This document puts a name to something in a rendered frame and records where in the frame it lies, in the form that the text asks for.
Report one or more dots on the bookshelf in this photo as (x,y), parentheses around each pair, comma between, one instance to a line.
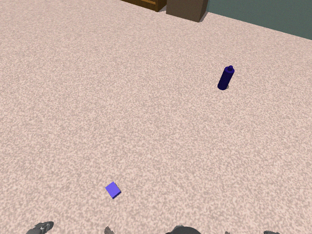
(155,5)

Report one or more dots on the left robot hand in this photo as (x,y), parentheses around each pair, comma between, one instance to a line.
(41,228)

